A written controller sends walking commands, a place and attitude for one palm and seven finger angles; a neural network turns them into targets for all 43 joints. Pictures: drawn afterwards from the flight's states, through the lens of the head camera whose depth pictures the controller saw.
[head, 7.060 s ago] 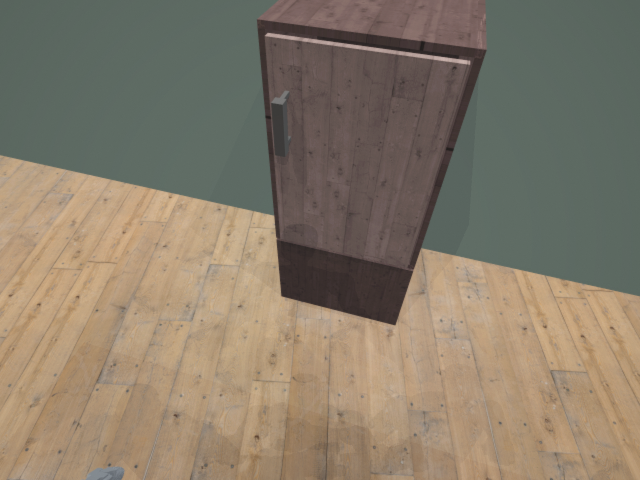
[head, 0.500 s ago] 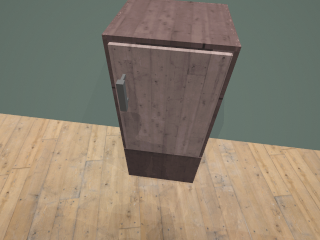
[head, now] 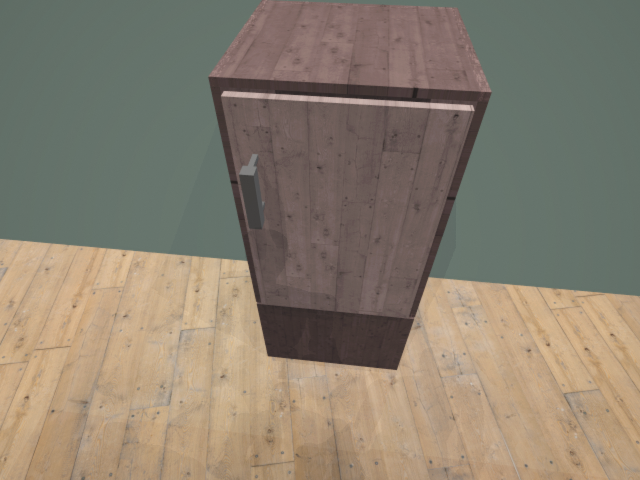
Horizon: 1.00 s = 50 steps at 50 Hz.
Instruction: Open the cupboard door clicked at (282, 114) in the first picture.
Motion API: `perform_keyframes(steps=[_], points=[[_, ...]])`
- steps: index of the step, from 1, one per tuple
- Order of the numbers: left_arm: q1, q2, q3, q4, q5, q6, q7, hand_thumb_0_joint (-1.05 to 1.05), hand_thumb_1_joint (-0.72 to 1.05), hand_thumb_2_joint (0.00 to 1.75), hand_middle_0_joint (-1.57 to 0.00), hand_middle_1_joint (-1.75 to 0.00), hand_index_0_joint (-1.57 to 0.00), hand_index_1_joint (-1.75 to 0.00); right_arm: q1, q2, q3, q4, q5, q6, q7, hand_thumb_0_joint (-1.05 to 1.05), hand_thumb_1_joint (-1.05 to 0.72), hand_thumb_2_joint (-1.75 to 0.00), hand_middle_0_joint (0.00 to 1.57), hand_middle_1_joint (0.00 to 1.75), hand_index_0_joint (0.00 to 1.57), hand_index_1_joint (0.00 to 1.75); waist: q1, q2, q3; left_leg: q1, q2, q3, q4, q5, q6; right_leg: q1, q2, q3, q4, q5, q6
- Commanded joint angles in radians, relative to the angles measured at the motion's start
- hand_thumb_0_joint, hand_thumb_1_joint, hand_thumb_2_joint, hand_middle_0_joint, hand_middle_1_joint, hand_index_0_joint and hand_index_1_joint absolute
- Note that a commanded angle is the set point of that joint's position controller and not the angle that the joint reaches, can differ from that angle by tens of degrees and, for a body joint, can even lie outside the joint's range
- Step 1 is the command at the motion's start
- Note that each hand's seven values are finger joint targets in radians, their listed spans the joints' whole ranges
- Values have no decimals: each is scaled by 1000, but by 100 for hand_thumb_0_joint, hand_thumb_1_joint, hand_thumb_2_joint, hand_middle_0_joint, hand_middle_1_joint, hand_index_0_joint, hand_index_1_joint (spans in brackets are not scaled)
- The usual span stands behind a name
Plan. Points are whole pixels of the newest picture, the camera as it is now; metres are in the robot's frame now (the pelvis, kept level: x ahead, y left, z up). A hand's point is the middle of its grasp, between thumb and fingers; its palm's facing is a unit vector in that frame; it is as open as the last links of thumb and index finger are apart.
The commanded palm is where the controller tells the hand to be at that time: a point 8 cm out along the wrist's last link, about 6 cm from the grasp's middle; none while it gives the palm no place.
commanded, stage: look again from close up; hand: left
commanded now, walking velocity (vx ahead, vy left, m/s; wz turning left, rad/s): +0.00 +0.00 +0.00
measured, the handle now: (255, 191) +0.59 +0.16 +0.01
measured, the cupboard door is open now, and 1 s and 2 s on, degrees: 0 0 0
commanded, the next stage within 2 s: come to a stop and stand still in 0.08 s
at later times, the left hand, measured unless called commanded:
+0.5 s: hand out of the picture +0.05 +0.18 -0.17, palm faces -0.01 -0.97 -0.23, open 7.4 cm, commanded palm none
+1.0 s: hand out of the picture +0.09 +0.18 -0.17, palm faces -0.03 -0.97 -0.25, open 7.4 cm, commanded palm none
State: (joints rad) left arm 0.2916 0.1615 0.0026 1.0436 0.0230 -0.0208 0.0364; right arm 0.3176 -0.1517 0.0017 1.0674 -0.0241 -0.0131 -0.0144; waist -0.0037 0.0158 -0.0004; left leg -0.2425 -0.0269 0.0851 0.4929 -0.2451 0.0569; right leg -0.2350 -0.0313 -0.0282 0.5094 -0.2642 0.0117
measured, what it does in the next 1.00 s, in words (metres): stands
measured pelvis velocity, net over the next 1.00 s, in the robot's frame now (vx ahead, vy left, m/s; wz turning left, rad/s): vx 0.04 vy -0.02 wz -0.02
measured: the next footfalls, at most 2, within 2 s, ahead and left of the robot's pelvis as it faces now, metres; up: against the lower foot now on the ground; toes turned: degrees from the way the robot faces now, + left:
none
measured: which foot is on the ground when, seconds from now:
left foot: down 0.00-1.00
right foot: down 0.00-1.00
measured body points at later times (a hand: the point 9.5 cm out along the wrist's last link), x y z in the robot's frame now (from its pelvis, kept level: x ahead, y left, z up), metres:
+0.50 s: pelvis +0.03 +0.00 +0.00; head +0.04 -0.01 +0.45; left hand +0.05 +0.23 -0.15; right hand +0.08 -0.24 -0.15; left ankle +0.01 +0.08 -0.74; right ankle +0.00 -0.13 -0.74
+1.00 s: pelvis +0.04 -0.02 +0.00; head +0.06 -0.02 +0.45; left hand +0.09 +0.23 -0.15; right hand +0.07 -0.27 -0.15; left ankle +0.01 +0.08 -0.74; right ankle +0.00 -0.13 -0.74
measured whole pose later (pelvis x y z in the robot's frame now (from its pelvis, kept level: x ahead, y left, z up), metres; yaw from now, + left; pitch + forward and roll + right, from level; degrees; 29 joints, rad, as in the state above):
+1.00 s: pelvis +0.04 -0.02 +0.00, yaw -1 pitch +0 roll +0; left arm 0.20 0.23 -0.01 1.07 0.02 -0.01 0.02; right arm 0.21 -0.21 0.01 1.10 -0.02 -0.02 -0.02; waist 0.00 -0.01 0.04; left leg -0.16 0.00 0.09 0.45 -0.28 0.02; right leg -0.17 0.00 -0.02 0.48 -0.31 -0.02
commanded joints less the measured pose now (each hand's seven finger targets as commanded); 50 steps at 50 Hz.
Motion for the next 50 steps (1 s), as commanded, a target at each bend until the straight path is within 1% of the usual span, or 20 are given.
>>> perform_keyframes(steps=[1, 3, 7, 13, 14, 15, 16, 17, 18, 19, 20, 21, 23, 27, 32, 36, 38, 45, 47, 50], points=[[50, 95, 16, -26, -6, -12, 2, 0, 90, 90, -20, -30, -20, -30, 18, -124, -18, -44, 6, -31, -9, 0, -90, -90, 20, 30, 20, 30, 4, -34, 57, -32, 138, -157, -164, 11, -5, 8, -60, 76, -79, 79, -52], [39, 113, 19, -28, -5, -13, 1, 0, 90, 90, -20, -30, -20, -30, 5, -137, -20, -43, 7, -34, -9, 0, -90, -90, 20, 30, 20, 30, 4, -7, 49, -20, 139, -151, -159, 45, -5, 15, -62, 77, -81, 91, -52], [30, 130, 19, -24, -5, -14, 0, 0, 90, 90, -20, -30, -20, -30, -21, -150, -20, -37, 9, -36, -10, 0, -90, -90, 20, 30, 20, 30, 5, -21, 32, 19, 137, -137, -139, 107, -6, 23, -68, 85, -89, 127, -51], [-2, 159, 25, -24, -5, -11, 0, 0, 90, 90, -20, -30, -20, -30, -60, -178, -23, -32, 11, -36, -12, 0, -90, -90, 20, 30, 20, 30, 3, 0, 17, 48, 144, -131, -129, 198, -9, 34, -74, 87, -86, 175, -48], [78, 113, 7, 11, 0, -5, 37, 0, 90, 90, -20, -30, -20, -30, -105, -166, -21, -87, 28, -23, -6, 0, -90, -90, 20, 30, 20, 30, 26, -50, 44, 22, 179, -94, 13, 245, -36, 3, -104, 95, -106, 230, -29], [26, 149, 2, -38, -6, -11, 29, 0, 90, 90, -20, -30, -20, -30, -58, -124, -12, -106, 16, -12, 2, 0, -90, -90, 20, 30, 20, 30, -7, -44, -13, 12, 117, -111, -18, 28, -45, 5, -118, 145, -110, 47, -58], [-4, 149, 0, -56, -8, -13, 21, 0, 90, 90, -20, -30, -20, -30, -40, -130, -11, -110, 10, -10, 5, 0, -90, -90, 20, 30, 20, 30, -20, 0, 11, 8, 119, -119, -40, -6, -38, -43, -101, 137, -102, -59, -71], [-7, 152, 2, -63, -5, -14, 13, 0, 90, 90, -20, -30, -20, -30, -36, -133, -10, -120, 3, -16, 9, 0, -90, -90, 20, 30, 20, 30, -13, 109, 11, -1, 130, -137, -61, 30, -25, -43, -78, 108, -69, -42, -73], [5, 154, 1, -59, -7, -15, 9, 0, 90, 90, -20, -30, -20, -30, -48, -138, -11, -124, 3, -18, 6, 0, -90, -90, 20, 30, 20, 30, -7, 136, 12, 0, 139, -154, -77, 91, -14, -29, -63, 91, -54, 12, -70], [14, 152, 1, -55, -8, -16, 7, 0, 90, 90, -20, -30, -20, -30, -47, -143, -12, -130, 5, -21, 3, 0, -90, -90, 20, 30, 20, 30, -3, 108, -9, 16, 145, -155, -72, 159, -6, -2, -55, 80, -45, 65, -64], [15, 147, -2, -47, -10, -15, 6, 0, 90, 90, -20, -30, -20, -30, -44, -150, -12, -130, 8, -23, -1, 0, -90, -90, 20, 30, 20, 30, -4, 57, -23, 35, 149, -150, -67, 197, -3, 13, -51, 78, -40, 97, -61], [12, 141, -4, -45, -11, -14, 5, 0, 90, 90, -20, -30, -20, -30, -40, -156, -12, -128, 9, -24, -4, 0, -90, -90, 20, 30, 20, 30, -4, 21, -18, 42, 148, -144, -68, 213, -3, 18, -53, 78, -43, 119, -59], [1, 146, -3, -43, -10, -15, 4, 0, 90, 90, -20, -30, -20, -30, -39, -163, -15, -123, 10, -25, -7, 0, -90, -90, 20, 30, 20, 30, -5, -8, -6, 55, 147, -135, -64, 251, -4, 19, -61, 80, -43, 169, -56], [-10, 155, 2, -40, -9, -8, 2, 0, 90, 90, -20, -30, -20, -30, -51, -167, -16, -101, 10, -24, -10, 0, -90, -90, 20, 30, 20, 30, -1, -13, 41, 45, 142, -131, -97, 190, -5, 8, -59, 84, -57, 139, -51], [-14, 168, 9, -34, -8, -9, 2, 0, 90, 90, -20, -30, -20, -30, -62, -176, -17, -75, 9, -29, -12, 0, -90, -90, 20, 30, 20, 30, 3, -19, 11, 76, 142, -120, -98, 222, -5, 34, -66, 89, -59, 192, -51], [-27, 177, 12, -28, -10, -9, 0, 0, 90, 90, -20, -30, -20, -30, -71, -176, -16, -53, 9, -29, -13, 0, -90, -90, 20, 30, 20, 30, 4, -33, 8, 77, 142, -115, -105, 205, -9, 45, -74, 96, -71, 217, -54], [-35, 183, 14, -24, -9, -10, 0, 0, 90, 90, -20, -30, -20, -30, -76, -182, -17, -42, 9, -30, -13, 0, -90, -90, 20, 30, 20, 30, 5, -13, 4, 85, 143, -112, -103, 228, -10, 51, -76, 94, -68, 238, -56], [-54, 199, 16, -13, -10, -10, -3, 0, 90, 90, -20, -30, -20, -30, -87, -188, -15, -20, 10, -28, -13, 0, -90, -90, 20, 30, 20, 30, 7, -19, -2, 90, 145, -106, -110, 209, -15, 68, -83, 101, -85, 254, -59], [-58, 200, 16, -10, -10, -11, -4, 0, 90, 90, -20, -30, -20, -30, -87, -188, -16, -12, 9, -29, -14, 0, -90, -90, 20, 30, 20, 30, 6, -24, -9, 100, 147, -107, -105, 237, -15, 77, -81, 102, -83, 284, -61], [-62, 205, 18, -3, -11, -10, -5, 0, 90, 90, -20, -30, -20, -30, -92, -193, -15, -5, 10, -28, -16, 0, -90, -90, 20, 30, 20, 30, 7, -5, -13, 107, 149, -104, -109, 236, -19, 78, -84, 104, -89, 283, -62]])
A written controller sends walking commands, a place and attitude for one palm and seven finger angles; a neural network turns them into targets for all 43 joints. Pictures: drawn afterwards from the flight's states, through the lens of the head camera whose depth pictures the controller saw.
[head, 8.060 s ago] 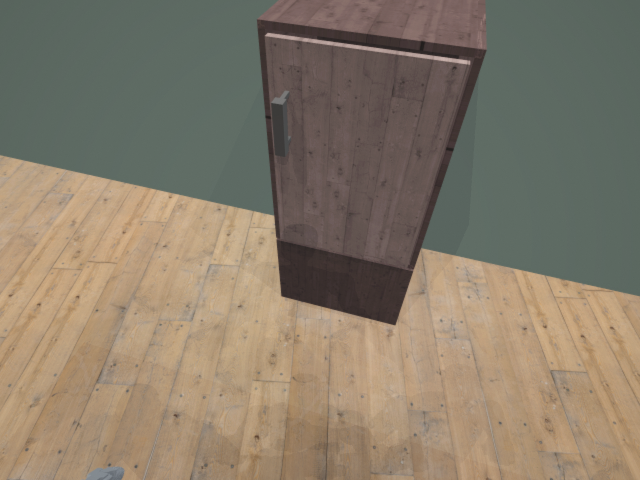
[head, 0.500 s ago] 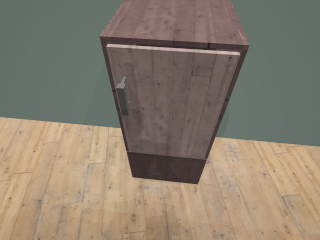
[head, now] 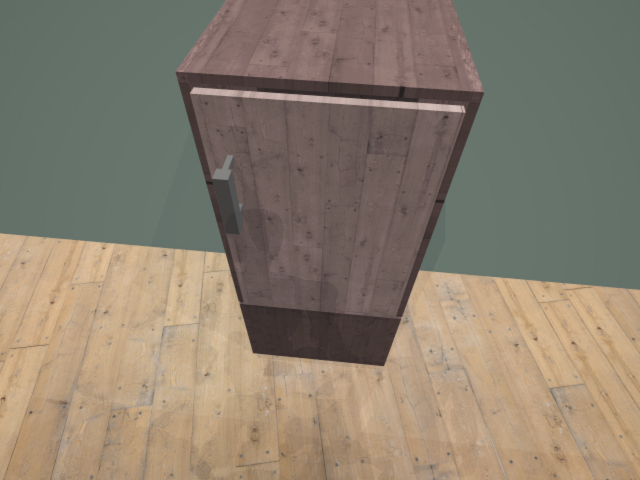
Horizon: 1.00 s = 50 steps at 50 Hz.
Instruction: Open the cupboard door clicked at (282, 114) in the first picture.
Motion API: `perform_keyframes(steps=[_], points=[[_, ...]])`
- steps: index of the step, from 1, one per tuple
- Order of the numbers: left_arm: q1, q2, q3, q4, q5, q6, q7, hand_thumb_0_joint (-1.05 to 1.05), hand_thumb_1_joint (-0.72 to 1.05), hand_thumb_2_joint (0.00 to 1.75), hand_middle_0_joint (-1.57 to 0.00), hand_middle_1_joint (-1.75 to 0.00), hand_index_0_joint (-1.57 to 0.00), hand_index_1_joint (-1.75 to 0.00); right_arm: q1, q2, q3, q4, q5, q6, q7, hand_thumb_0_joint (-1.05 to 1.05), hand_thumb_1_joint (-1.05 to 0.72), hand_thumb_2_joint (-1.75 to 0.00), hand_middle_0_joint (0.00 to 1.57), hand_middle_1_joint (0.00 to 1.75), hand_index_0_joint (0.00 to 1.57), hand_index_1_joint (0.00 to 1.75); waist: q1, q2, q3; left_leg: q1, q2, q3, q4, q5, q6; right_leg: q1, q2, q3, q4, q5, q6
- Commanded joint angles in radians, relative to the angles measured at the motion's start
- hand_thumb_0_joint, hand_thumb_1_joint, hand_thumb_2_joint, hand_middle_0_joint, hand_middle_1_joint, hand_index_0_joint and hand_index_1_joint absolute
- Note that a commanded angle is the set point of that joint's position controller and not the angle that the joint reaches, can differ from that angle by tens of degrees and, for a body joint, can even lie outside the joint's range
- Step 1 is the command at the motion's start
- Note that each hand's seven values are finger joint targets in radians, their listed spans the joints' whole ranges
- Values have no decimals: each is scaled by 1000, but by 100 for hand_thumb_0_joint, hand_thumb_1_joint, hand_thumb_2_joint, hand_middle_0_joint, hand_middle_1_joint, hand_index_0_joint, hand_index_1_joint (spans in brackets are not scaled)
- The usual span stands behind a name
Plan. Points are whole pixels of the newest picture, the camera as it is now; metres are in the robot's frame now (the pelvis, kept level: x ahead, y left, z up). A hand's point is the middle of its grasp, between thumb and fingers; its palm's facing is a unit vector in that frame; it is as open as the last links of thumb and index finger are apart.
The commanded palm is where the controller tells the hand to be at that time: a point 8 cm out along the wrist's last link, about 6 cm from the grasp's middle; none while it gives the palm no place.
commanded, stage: come to a stop and stand still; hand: left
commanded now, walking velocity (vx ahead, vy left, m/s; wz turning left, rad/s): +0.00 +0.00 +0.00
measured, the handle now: (231, 194) +0.55 +0.19 +0.01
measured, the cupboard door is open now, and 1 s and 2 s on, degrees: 0 0 0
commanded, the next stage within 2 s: look again from close up in 0.24 s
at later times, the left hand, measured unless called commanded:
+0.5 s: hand out of the picture +0.04 +0.19 -0.17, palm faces -0.01 -0.97 -0.24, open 7.4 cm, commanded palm none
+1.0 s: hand out of the picture +0.03 +0.18 -0.17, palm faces +0.01 -0.97 -0.24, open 7.4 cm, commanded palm +0.10 +0.23 -0.07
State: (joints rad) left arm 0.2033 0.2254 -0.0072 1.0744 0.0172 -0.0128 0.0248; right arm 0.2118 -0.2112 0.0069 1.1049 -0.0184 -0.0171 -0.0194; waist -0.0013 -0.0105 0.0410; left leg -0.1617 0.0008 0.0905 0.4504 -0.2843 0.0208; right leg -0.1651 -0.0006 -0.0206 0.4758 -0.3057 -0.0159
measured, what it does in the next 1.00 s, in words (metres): stands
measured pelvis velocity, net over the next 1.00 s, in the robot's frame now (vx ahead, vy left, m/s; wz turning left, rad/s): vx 0.00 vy -0.02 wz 0.00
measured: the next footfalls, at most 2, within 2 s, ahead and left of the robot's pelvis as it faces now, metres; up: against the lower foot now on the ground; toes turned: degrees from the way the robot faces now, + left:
none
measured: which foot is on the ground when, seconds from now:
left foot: down 0.00-1.00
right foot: down 0.00-1.00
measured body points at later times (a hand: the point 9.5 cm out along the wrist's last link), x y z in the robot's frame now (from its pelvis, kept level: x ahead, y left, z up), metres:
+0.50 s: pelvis +0.00 -0.01 +0.00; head +0.02 -0.01 +0.45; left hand +0.04 +0.24 -0.15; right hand +0.05 -0.26 -0.15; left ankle -0.03 +0.10 -0.74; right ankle -0.03 -0.11 -0.74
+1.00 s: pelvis +0.00 -0.02 +0.00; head +0.02 -0.02 +0.45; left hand +0.03 +0.23 -0.15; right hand +0.04 -0.27 -0.15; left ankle -0.03 +0.10 -0.74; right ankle -0.03 -0.11 -0.74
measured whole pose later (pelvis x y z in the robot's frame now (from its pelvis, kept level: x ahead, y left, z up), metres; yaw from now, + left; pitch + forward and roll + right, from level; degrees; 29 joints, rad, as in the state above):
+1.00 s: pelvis +0.00 -0.02 +0.00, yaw +0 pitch +0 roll +0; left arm 0.22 0.22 0.00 1.10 0.02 -0.02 0.03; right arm 0.20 -0.20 0.01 1.13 -0.01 -0.01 -0.02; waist 0.01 -0.01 0.03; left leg -0.15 0.04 0.08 0.43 -0.26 -0.01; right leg -0.14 0.04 -0.04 0.41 -0.28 -0.05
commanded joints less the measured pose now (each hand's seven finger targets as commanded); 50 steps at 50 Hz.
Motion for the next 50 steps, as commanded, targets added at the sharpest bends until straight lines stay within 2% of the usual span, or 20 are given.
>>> perform_keyframes(steps=[1, 6, 7, 16, 22, 23, 26, 28, 31, 37, 39, 41, 46, 48, 49, 50], points=[[25, 140, 27, -31, -6, -18, 6, 0, 90, 90, -20, -30, -20, -30, 13, -133, -21, -40, 4, -24, -11, 0, -90, -90, 20, 30, 20, 30, 5, 16, -53, 29, 121, -109, -68, 273, 17, 7, -116, 98, -58, 328, -35], [20, 145, 27, -25, -5, -19, 5, 0, 90, 90, -20, -30, -20, -30, 6, -137, -21, -34, 4, -21, -11, 0, -90, -90, 20, 30, 20, 30, 4, 16, -47, 32, 124, -103, -73, 257, 12, 8, -118, 105, -72, 336, -36], [22, 145, 27, -25, -3, -19, 6, 0, 90, 90, -20, -30, -20, -30, 2, -134, -22, -33, 4, -21, -11, 0, -90, -90, 20, 30, 20, 30, 5, 0, -37, 33, 123, -103, -70, 261, 14, 4, -116, 106, -73, 350, -37], [19, 144, 27, -18, -5, -19, 3, 0, 90, 90, -20, -30, -20, -30, -2, -141, -20, -27, 4, -20, -12, 0, -90, -90, 20, 30, 20, 30, 4, 20, -39, 44, 128, -103, -88, 250, 10, 0, -114, 109, -89, 325, -35], [26, 140, 29, -15, -3, -21, 4, 0, 90, 90, -20, -30, -20, -30, -4, -135, -22, -23, 4, -21, -13, 0, -90, -90, 20, 30, 20, 30, 5, -1, -44, 56, 130, -102, -86, 272, 10, 6, -112, 111, -90, 357, -36], [26, 140, 28, -14, -4, -21, 4, 0, 90, 90, -20, -30, -20, -30, -4, -139, -20, -21, 5, -21, -13, 0, -90, -90, 20, 30, 20, 30, 7, 14, -34, 47, 129, -100, -88, 261, 9, 4, -117, 108, -95, 350, -35], [27, 141, 29, -13, -5, -21, 3, 0, 90, 90, -20, -30, -20, -30, -3, -138, -21, -20, 4, -21, -13, 0, -90, -90, 20, 30, 20, 30, 6, -1, -45, 50, 128, -102, -92, 254, 7, 10, -116, 112, -98, 346, -36], [25, 142, 29, -11, -4, -21, 4, 0, 90, 90, -20, -30, -20, -30, 0, -137, -20, -17, 4, -21, -14, 0, -90, -90, 20, 30, 20, 30, 6, 17, -36, 46, 128, -104, -94, 268, 8, 11, -115, 108, -96, 354, -36], [31, 139, 29, -9, -5, -21, 3, 0, 90, 90, -20, -30, -20, -30, 0, -133, -19, -17, 4, -19, -13, 0, -90, -90, 20, 30, 20, 30, 9, 3, -28, 37, 126, -104, -98, 231, 6, 8, -118, 110, -110, 324, -35], [33, 138, 29, -10, -4, -22, 3, 0, 90, 90, -20, -30, -20, -30, 3, -129, -18, -12, 5, -19, -13, 0, -90, -90, 20, 30, 20, 30, 7, 0, -26, 41, 127, -105, -100, 230, 4, 5, -116, 111, -114, 324, -37], [32, 140, 30, -9, -6, -22, 3, 0, 90, 90, -20, -30, -20, -30, 8, -131, -18, -10, 4, -20, -14, 0, -90, -90, 20, 30, 20, 30, 7, 19, -39, 41, 127, -106, -100, 242, 5, 15, -117, 111, -112, 328, -37], [37, 140, 30, -7, -6, -24, 3, 0, 90, 90, -20, -30, -20, -30, 6, -132, -19, -10, 4, -20, -14, 0, -90, -90, 20, 30, 20, 30, 8, 9, -49, 46, 127, -103, -96, 247, 3, 21, -118, 112, -112, 343, -37], [43, 134, 29, -4, -7, -24, 3, 0, 90, 90, -20, -30, -20, -30, 9, -129, -18, -5, 4, -19, -15, 0, -90, -90, 20, 30, 20, 30, 8, 8, -36, 43, 127, -103, -99, 239, 1, 15, -120, 111, -117, 344, -37], [44, 136, 30, -6, -5, -25, 4, 0, 90, 90, -20, -30, -20, -30, 11, -127, -19, -5, 5, -19, -15, 0, -90, -90, 20, 30, 20, 30, 9, 0, -32, 41, 126, -100, -93, 250, 2, 20, -121, 110, -117, 368, -36], [179, 77, 25, 33, -1, -36, 52, 0, 90, 90, -20, -30, -20, -30, -59, -97, -27, -71, 19, -15, -7, 0, -90, -90, 20, 30, 20, 30, 40, 28, 27, -65, 112, -19, 148, 152, -31, 2, -203, 182, -122, 766, 52], [-582, 384, 241, -1435, -207, -260, 27, 0, 88, 89, -20, -32, -20, -32, 6, -231, -48, -403, 69, -159, -51, 0, -90, -90, 20, 30, 20, 30, -72, 162, -461, 165, -14, -72, -20, 361, 7, 126, -96, 93, -22, 690, -17]])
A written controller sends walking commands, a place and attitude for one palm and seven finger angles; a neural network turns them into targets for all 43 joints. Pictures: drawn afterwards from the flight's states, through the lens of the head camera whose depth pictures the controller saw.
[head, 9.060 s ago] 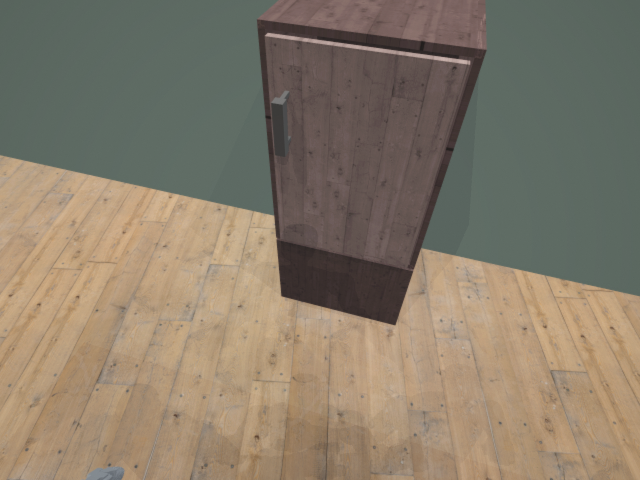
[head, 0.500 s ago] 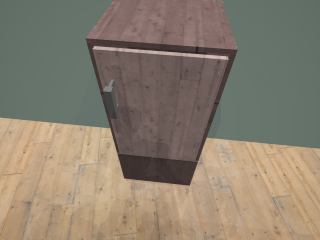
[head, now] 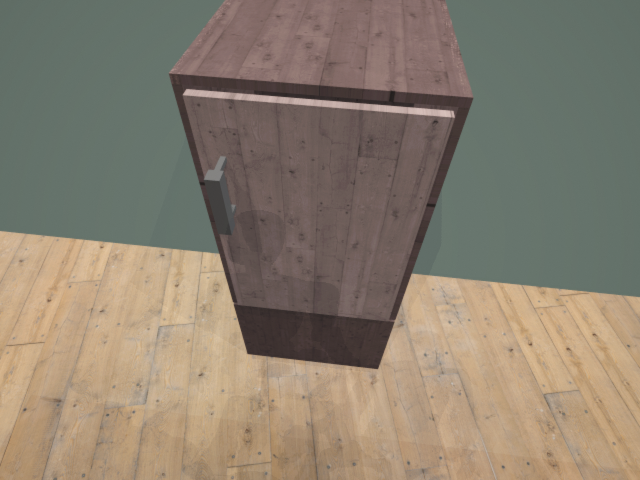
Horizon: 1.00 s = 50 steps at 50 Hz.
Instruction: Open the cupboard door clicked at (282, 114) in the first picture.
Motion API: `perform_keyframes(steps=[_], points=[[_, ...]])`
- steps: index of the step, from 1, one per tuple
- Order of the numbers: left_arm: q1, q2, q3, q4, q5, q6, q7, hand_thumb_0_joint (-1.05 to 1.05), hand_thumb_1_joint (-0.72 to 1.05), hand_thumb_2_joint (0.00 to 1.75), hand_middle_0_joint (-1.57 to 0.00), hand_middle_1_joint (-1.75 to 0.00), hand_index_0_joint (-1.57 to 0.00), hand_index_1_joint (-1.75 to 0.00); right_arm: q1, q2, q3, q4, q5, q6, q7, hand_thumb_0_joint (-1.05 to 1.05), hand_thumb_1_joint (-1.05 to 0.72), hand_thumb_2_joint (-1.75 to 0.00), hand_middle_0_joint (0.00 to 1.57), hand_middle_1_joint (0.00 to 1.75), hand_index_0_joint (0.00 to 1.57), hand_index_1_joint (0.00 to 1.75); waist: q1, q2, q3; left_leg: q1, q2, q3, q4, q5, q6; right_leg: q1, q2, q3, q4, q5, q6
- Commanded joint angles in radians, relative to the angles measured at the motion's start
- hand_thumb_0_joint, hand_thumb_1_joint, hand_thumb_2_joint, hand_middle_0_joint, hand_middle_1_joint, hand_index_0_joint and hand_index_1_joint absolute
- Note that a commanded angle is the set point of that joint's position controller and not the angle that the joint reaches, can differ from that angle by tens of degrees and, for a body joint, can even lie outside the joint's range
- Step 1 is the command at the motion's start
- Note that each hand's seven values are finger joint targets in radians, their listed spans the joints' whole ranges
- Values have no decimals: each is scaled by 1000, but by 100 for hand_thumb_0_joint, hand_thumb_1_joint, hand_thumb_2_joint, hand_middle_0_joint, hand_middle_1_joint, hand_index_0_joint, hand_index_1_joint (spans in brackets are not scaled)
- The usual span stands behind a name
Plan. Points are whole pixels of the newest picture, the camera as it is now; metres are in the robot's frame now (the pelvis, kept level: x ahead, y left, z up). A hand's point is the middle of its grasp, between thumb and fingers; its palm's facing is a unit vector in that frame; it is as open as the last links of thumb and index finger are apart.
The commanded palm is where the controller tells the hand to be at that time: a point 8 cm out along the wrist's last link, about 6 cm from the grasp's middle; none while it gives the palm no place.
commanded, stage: raise the hand with hooked fingers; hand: left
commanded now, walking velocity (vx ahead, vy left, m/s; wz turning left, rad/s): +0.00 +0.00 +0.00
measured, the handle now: (224, 195) +0.55 +0.21 +0.01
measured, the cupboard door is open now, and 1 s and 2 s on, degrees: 0 0 0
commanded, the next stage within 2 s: none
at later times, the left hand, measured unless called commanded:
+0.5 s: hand out of the picture +0.13 +0.23 -0.06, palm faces +0.03 -1.00 -0.02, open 9.2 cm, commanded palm +0.13 +0.28 -0.04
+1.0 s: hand (100, 425) +0.18 +0.27 -0.02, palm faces -0.03 -1.00 -0.06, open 12.2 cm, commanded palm +0.16 +0.33 -0.01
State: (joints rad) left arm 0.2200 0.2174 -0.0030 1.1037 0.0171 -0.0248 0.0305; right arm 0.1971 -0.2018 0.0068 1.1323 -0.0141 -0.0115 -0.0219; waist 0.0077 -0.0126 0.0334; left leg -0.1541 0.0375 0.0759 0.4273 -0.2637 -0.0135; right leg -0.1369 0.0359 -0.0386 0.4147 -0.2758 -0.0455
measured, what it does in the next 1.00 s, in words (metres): lowers itself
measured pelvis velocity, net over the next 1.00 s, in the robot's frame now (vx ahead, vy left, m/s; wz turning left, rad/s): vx -0.06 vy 0.04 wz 0.03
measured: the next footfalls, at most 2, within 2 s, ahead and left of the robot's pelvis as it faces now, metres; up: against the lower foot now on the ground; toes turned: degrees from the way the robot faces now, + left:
none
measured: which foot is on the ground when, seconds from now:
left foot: down 0.00-1.00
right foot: down 0.00-1.00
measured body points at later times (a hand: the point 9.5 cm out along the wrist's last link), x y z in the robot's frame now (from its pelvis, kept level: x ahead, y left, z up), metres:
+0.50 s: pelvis -0.06 +0.01 -0.09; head -0.01 +0.03 +0.35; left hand +0.12 +0.28 -0.05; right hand +0.17 -0.21 -0.14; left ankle -0.03 +0.13 -0.74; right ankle -0.03 -0.09 -0.74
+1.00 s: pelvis -0.06 +0.04 -0.07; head -0.01 +0.07 +0.38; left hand +0.17 +0.33 -0.01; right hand +0.11 -0.20 -0.13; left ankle -0.03 +0.13 -0.74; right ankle -0.03 -0.08 -0.74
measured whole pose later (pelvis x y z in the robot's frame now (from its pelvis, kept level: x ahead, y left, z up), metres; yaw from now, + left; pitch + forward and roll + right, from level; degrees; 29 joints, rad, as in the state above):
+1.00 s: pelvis -0.06 +0.04 -0.07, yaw +2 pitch +11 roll -3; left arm 0.24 0.33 0.28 0.13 -0.31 -0.33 -0.40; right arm 0.28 -0.27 0.02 0.57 0.03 -0.25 -0.06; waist -0.02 0.01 -0.10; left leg -0.78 0.01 0.01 1.04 -0.46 0.05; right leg -0.71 -0.01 -0.08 0.96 -0.44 0.00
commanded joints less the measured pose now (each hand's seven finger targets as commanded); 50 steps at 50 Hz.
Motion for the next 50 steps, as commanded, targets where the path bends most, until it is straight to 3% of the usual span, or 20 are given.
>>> perform_keyframes(steps=[1, 2, 3, 4, 5, 6, 7, 8, 11, 13, 14, 15, 17, 20, 23, 26, 32, 36, 40, 50], points=[[-110, 305, 218, -1218, -124, -214, 42, 0, 85, 88, -20, -33, -20, -33, -34, -174, -38, -401, 42, -242, -79, 0, -90, -90, 20, 30, 20, 30, 21, 331, -450, 234, -22, -46, 3, 547, 60, 62, -68, 71, 102, 463, -11], [145, 44, 83, -1088, -192, -106, 51, 0, 83, 87, -21, -34, -21, -34, -41, -130, -49, -412, 62, -265, -78, 0, -90, -90, 20, 30, 20, 30, -13, 266, -281, 148, -4, -65, 21, 558, 30, -57, -53, -7, 92, 308, 4], [80, 9, 106, -1033, -204, -115, 29, 0, 81, 86, -21, -36, -21, -36, -3, -150, -54, -391, 62, -268, -70, 0, -90, -90, 20, 30, 20, 30, -58, 105, -158, 67, -4, -68, 68, 466, 34, -152, -52, -37, 76, 290, 24], [18, 63, 161, -1030, -218, -170, 1, 0, 78, 85, -21, -37, -21, -37, -16, -179, -75, -442, 47, -277, -64, 0, -90, -90, 20, 30, 20, 30, -70, 5, -56, -40, -21, -84, 116, 341, 37, -245, -47, -46, 92, 270, 35], [69, 60, 189, -941, -224, -231, -41, 0, 76, 84, -21, -39, -21, -39, -2, -189, -87, -454, 30, -280, -60, 0, -90, -90, 20, 30, 20, 30, -71, -121, -59, -123, -28, -79, 161, 251, 36, -316, -45, -55, 123, 224, 45], [189, 12, 197, -841, -241, -300, -94, 0, 74, 83, -21, -40, -21, -40, -14, -180, -93, -483, 22, -282, -52, 0, -90, -90, 20, 30, 20, 30, -32, -206, -55, -233, -35, -81, 209, 177, 29, -366, -40, -59, 182, 170, 48], [283, -15, 195, -776, -248, -373, -156, 0, 71, 82, -21, -42, -21, -42, -32, -174, -96, -520, 26, -293, -36, 0, -90, -90, 20, 30, 20, 30, 10, -159, -76, -299, -52, -72, 262, 163, 22, -380, -43, -46, 251, 181, 38], [313, -14, 204, -767, -261, -449, -218, 0, 69, 81, -22, -43, -22, -43, -45, -171, -97, -545, 20, -295, -21, 0, -90, -90, 20, 30, 20, 30, 34, -194, -135, -378, -58, -68, 319, 130, 14, -403, -44, -34, 319, 168, 37], [265, 68, 238, -808, -284, -651, -418, 0, 62, 78, -22, -48, -22, -48, -83, -178, -107, -635, 28, -314, 11, 0, -90, -90, 20, 30, 20, 30, 45, -130, -243, -562, -72, -54, 477, 36, 6, -457, -63, 56, 449, 107, 29], [182, 150, 286, -853, -318, -660, -529, 0, 57, 76, -22, -51, -22, -51, -81, -194, -105, -698, 42, -307, 18, 0, -90, -90, 20, 30, 20, 30, 50, -31, -316, -618, -76, -42, 552, -2, 14, -471, -77, 127, 480, 25, 23], [139, 153, 297, -892, -350, -631, -548, 0, 55, 75, -22, -53, -22, -53, -89, -190, -102, -736, 52, -303, 10, 0, -90, -90, 20, 30, 20, 30, 44, -66, -330, -647, -79, -36, 564, -63, 21, -480, -78, 153, 454, -95, 32], [106, 170, 324, -945, -385, -596, -549, 0, 53, 74, -23, -54, -23, -54, -91, -191, -99, -767, 58, -297, -2, 0, -90, -90, 20, 30, 20, 30, 41, -78, -346, -669, -79, -36, 578, -100, 27, -475, -79, 177, 428, -178, 42], [3, 212, 360, -1112, -416, -553, -519, 0, 48, 72, -23, -57, -23, -57, -74, -188, -90, -794, 57, -287, -18, 0, -90, -90, 20, 30, 20, 30, 36, 11, -388, -639, -65, -51, 593, -97, 36, -501, -61, 166, 440, -237, 36], [-63, 168, 282, -1274, -375, -535, -449, 0, 41, 69, -24, -62, -24, -62, -29, -169, -75, -779, 54, -280, -34, 0, -90, -90, 20, 30, 20, 30, -17, 85, -354, -573, -36, -79, 579, -93, 50, -576, -36, 114, 449, -212, 25], [-143, 188, 239, -1322, -321, -512, -416, 0, 34, 66, -24, -66, -24, -66, -6, -179, -59, -739, 43, -280, -49, 0, -90, -90, 20, 30, 20, 30, -58, 113, -336, -548, -22, -115, 571, -86, 53, -637, -16, 57, 487, -152, 18], [-89, 203, 250, -1238, -309, -455, -423, 0, 27, 63, -25, -70, -25, -70, -4, -183, -50, -721, 50, -288, -57, 0, -90, -90, 20, 30, 20, 30, -55, 105, -320, -556, -24, -132, 535, -124, 49, -635, -13, 28, 469, -186, 20], [6, 253, 356, -1155, -356, -330, -433, 0, 13, 57, -25, -80, -25, -80, -27, -178, -39, -735, 53, -279, -55, 0, -90, -90, 20, 30, 20, 30, 7, 87, -361, -523, -32, -139, 461, -80, 38, -527, -8, -8, 444, -153, 15], [-15, 233, 351, -1182, -364, -350, -410, 0, 4, 53, -26, -86, -26, -86, -14, -177, -37, -738, 50, -281, -48, 0, -90, -90, 20, 30, 20, 30, -8, 53, -336, -512, -30, -140, 432, -93, 36, -537, -10, -22, 429, -164, 22], [-45, 230, 330, -1177, -353, -382, -415, 0, -6, 49, -27, -92, -27, -92, 8, -192, -37, -734, 49, -296, -43, 0, -90, -90, 20, 30, 20, 30, -18, 79, -323, -481, -27, -148, 411, -99, 32, -559, -8, -34, 436, -153, 18], [-106, 299, 388, -1171, -363, -367, -432, 0, -29, 39, -29, -107, -29, -107, 39, -211, -39, -723, 54, -296, -46, 0, -90, -90, 20, 30, 20, 30, -17, 127, -327, -394, -18, -163, 371, -14, 20, -524, -6, -46, 423, -73, 14]])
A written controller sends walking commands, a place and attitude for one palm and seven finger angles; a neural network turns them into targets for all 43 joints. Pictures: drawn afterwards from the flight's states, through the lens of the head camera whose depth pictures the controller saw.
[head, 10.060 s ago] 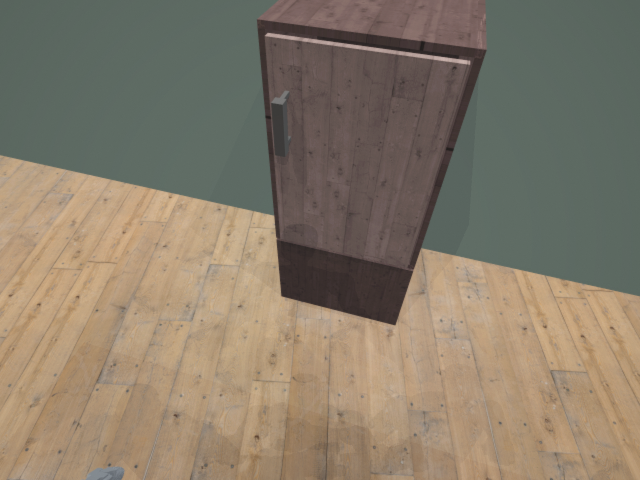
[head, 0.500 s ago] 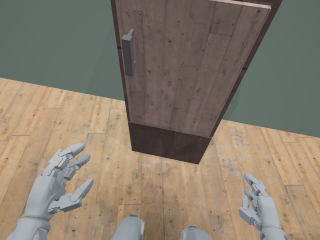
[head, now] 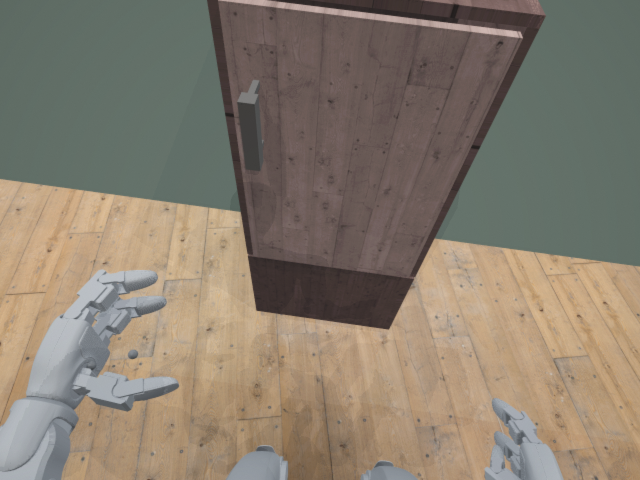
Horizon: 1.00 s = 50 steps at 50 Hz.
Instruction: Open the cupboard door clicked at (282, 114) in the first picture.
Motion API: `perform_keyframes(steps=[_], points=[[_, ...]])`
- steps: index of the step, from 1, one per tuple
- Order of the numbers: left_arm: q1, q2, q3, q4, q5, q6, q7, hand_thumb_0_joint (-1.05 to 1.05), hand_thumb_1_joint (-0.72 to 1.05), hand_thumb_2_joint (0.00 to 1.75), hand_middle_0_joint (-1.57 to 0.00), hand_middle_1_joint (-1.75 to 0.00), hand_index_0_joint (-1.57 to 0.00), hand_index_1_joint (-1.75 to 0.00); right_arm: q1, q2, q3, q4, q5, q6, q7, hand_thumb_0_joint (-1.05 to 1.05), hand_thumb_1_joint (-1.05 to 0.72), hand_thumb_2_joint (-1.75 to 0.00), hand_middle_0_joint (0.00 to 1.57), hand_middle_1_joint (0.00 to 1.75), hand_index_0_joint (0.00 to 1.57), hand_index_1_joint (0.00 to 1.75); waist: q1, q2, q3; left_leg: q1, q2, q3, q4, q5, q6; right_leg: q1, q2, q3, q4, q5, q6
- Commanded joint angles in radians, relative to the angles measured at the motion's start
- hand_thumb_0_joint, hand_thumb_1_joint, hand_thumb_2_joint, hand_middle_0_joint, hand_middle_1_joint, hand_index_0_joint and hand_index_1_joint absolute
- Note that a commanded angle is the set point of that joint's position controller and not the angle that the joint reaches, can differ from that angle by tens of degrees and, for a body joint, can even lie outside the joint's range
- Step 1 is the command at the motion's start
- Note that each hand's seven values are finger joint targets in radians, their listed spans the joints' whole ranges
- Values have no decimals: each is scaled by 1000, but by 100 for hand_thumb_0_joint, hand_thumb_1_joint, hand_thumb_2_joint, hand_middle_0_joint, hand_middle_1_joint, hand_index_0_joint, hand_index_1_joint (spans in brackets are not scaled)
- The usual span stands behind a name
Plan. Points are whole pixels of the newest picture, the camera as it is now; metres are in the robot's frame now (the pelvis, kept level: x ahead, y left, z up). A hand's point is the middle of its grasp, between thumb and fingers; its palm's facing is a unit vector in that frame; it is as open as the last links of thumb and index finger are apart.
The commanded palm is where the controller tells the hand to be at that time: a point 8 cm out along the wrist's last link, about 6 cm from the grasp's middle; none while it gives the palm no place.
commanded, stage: raise the hand with hooked fingers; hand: left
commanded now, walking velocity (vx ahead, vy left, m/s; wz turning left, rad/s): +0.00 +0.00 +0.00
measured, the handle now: (254, 126) +0.61 +0.14 +0.07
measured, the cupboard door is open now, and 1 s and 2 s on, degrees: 0 0 0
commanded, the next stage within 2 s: move the hooked fingers beside the handle in 1.08 s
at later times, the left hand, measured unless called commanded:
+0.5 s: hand (92, 296) +0.29 +0.27 +0.09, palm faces -0.04 -1.00 -0.06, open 13.9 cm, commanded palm +0.27 +0.31 +0.09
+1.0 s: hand (107, 282) +0.30 +0.25 +0.09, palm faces -0.05 -1.00 -0.03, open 14.0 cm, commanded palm +0.28 +0.30 +0.10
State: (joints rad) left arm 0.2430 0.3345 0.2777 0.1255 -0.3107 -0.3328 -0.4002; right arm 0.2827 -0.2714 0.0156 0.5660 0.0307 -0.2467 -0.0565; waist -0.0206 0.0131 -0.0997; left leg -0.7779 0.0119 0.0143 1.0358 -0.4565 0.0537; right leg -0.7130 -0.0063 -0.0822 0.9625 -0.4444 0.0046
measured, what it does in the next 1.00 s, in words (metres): stands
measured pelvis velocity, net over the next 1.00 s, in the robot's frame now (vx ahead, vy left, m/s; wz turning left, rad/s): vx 0.02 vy -0.02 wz -0.01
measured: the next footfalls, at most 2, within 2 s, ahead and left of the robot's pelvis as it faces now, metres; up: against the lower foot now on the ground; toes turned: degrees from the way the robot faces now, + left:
none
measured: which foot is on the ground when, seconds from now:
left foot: down 0.00-1.00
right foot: down 0.00-1.00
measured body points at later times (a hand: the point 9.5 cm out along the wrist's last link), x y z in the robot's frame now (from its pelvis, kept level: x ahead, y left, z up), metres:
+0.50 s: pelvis +0.01 +0.00 +0.02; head +0.06 +0.01 +0.46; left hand +0.28 +0.32 +0.09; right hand +0.18 -0.24 -0.05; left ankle +0.03 +0.08 -0.67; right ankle +0.02 -0.13 -0.67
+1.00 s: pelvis +0.02 -0.02 +0.02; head +0.06 +0.00 +0.47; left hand +0.30 +0.31 +0.10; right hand +0.16 -0.27 -0.05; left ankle +0.03 +0.08 -0.67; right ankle +0.02 -0.13 -0.67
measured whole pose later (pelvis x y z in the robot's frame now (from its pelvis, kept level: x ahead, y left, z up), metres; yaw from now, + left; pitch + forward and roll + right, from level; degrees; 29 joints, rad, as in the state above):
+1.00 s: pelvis +0.02 -0.02 +0.02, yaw +0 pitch +9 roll -2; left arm -0.04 0.44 0.44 0.43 -0.36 -0.26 -0.58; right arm 0.29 -0.28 0.04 0.56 0.04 -0.20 -0.07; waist -0.02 0.02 -0.08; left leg -0.64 0.03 0.02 0.89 -0.42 0.03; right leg -0.59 0.01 -0.08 0.83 -0.41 -0.02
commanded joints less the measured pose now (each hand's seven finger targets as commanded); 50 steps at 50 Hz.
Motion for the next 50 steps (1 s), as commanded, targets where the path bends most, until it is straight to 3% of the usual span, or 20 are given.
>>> perform_keyframes(steps=[1, 4, 7, 9, 13, 16, 19, 28, 31, 34, 36, 38, 50], points=[[-142, 183, 109, -188, -36, -56, -3, 0, -31, 38, -29, -108, -29, -108, -48, -142, -47, -158, 10, -59, -13, 0, -90, -90, 20, 30, 20, 30, 11, 103, -191, 235, 8, -101, -241, 189, -48, 60, 37, -4, -127, 105, -36], [-188, 208, 124, -170, -41, -40, -22, 0, -38, 35, -29, -112, -29, -112, -42, -147, -46, -159, 11, -50, -16, 0, -90, -90, 20, 30, 20, 30, 7, 102, -210, 263, 8, -100, -245, 217, -50, 76, 40, -2, -138, 128, -36], [-236, 219, 128, -134, -46, -17, -44, 0, -45, 32, -30, -117, -30, -117, -43, -150, -39, -158, 12, -45, -18, 0, -90, -90, 20, 30, 20, 30, 7, 129, -184, 275, 7, -103, -252, 236, -53, 80, 46, -1, -147, 146, -41], [-256, 236, 139, -128, -45, -9, -58, 0, -50, 30, -30, -120, -30, -120, -44, -150, -39, -160, 12, -43, -19, 0, -90, -90, 20, 30, 20, 30, 9, 122, -211, 299, 9, -102, -257, 263, -53, 98, 44, -1, -155, 163, -39], [-295, 263, 164, -93, -54, 10, -81, 0, -50, 30, -30, -120, -30, -120, -40, -150, -34, -157, 11, -39, -19, 0, -90, -90, 20, 30, 20, 30, 12, 125, -219, 327, 10, -101, -261, 330, -59, 116, 46, -4, -163, 207, -40], [-328, 280, 185, -32, -63, 27, -97, 0, -50, 30, -30, -120, -30, -120, -42, -154, -31, -153, 12, -30, -24, 0, -90, -90, 20, 30, 20, 30, 10, 82, -198, 305, 6, -94, -269, 298, -53, 128, 46, -2, -180, 204, -38], [-387, 305, 198, -17, -67, 30, -121, 0, -50, 30, -30, -120, -30, -120, -40, -155, -30, -152, 13, -25, -27, 0, -90, -90, 20, 30, 20, 30, 11, 109, -220, 329, 3, -87, -272, 317, -51, 143, 45, 6, -190, 220, -40], [-494, 397, 261, 86, -82, 37, -172, 0, -50, 30, -30, -120, -30, -120, -31, -163, -25, -141, 14, -15, -35, 0, -90, -90, 20, 30, 20, 30, 12, 100, -220, 325, -6, -71, -286, 300, -39, 194, 46, 24, -225, 234, -43], [-478, 359, 232, 122, -85, 41, -188, 0, -50, 30, -30, -120, -30, -120, -28, -162, -29, -144, 19, -16, -34, 0, -90, -90, 20, 30, 20, 30, 11, 96, -209, 326, -6, -65, -292, 287, -35, 185, 42, 26, -235, 226, -40], [-460, 366, 236, 131, -84, 40, -195, 0, -50, 30, -30, -120, -30, -120, -16, -166, -34, -150, 17, -14, -27, 0, -90, -90, 20, 30, 20, 30, 14, 73, -223, 327, -8, -61, -286, 327, -33, 199, 45, 28, -231, 267, -39], [-456, 361, 236, 120, -83, 38, -190, 0, -50, 30, -30, -120, -30, -120, -19, -163, -35, -154, 18, -13, -22, 0, -90, -90, 20, 30, 20, 30, 15, 97, -213, 328, -7, -57, -289, 323, -34, 191, 42, 28, -231, 264, -38], [-473, 395, 264, 110, -86, 30, -182, 0, -50, 30, -30, -120, -30, -120, -17, -167, -35, -157, 14, -10, -20, 0, -90, -90, 20, 30, 20, 30, 18, 84, -220, 315, -10, -53, -286, 314, -33, 205, 45, 35, -231, 261, -39], [-481, 376, 257, 111, -91, 8, -182, 0, -50, 30, -30, -120, -30, -120, -16, -158, -33, -150, 16, -7, -27, 0, -90, -90, 20, 30, 20, 30, 9, 97, -230, 311, -11, -39, -272, 318, -27, 219, 40, 52, -233, 291, -33]])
